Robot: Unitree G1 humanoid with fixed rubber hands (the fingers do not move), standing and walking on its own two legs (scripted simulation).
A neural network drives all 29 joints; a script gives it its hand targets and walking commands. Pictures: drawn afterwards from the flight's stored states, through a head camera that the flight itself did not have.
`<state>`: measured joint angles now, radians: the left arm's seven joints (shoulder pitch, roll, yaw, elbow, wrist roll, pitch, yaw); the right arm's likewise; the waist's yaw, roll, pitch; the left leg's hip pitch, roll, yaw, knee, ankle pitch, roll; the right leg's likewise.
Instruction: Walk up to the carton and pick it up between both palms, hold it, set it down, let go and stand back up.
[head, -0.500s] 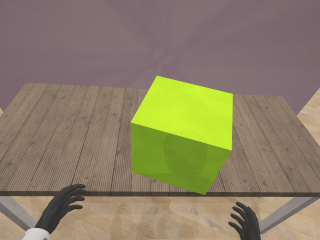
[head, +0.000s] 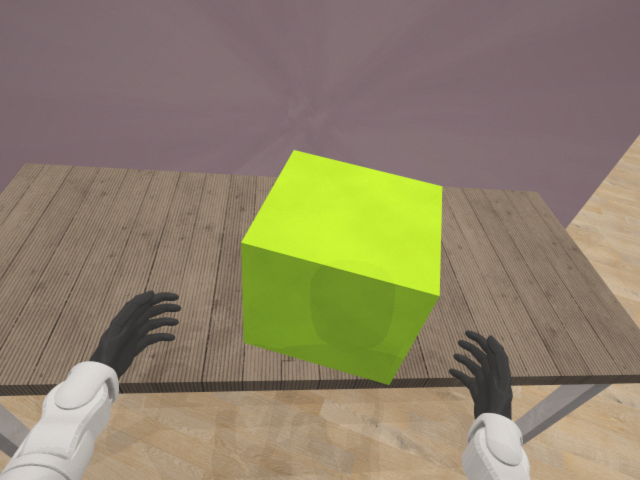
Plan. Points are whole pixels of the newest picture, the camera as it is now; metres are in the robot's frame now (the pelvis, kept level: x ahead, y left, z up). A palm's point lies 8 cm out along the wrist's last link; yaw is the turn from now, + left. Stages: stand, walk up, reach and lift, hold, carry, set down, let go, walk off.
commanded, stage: reach and lift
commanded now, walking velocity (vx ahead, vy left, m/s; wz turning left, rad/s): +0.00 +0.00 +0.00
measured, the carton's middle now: (341, 266) +0.47 -0.03 -0.02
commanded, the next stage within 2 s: none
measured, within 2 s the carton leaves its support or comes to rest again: neither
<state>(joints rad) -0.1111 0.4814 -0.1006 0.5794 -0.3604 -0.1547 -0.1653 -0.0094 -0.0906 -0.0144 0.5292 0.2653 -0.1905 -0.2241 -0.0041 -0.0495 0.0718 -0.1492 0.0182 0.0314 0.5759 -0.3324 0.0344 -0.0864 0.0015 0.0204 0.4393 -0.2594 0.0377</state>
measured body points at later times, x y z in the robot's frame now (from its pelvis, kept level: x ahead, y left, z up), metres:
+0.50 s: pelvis +0.00 -0.01 +0.01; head +0.02 +0.02 +0.45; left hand +0.38 +0.24 +0.06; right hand +0.31 -0.23 +0.05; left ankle -0.01 +0.09 -0.73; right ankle -0.01 -0.16 -0.73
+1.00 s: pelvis +0.00 -0.01 +0.01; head +0.03 +0.03 +0.45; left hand +0.44 +0.22 +0.09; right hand +0.36 -0.23 +0.09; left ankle -0.01 +0.09 -0.73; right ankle -0.01 -0.16 -0.73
